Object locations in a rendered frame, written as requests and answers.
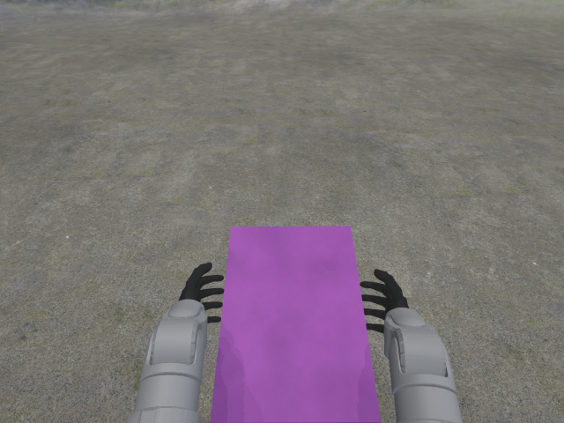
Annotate left robot hand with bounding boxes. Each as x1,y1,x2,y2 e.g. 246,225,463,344
179,263,224,323

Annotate right robot hand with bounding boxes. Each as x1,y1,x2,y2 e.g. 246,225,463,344
360,269,409,334

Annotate left robot forearm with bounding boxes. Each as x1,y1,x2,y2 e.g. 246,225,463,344
125,299,208,423

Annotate carton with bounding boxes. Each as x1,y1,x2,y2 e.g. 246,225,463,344
211,226,381,423

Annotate right robot forearm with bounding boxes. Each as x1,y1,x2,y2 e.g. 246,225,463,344
384,308,463,423

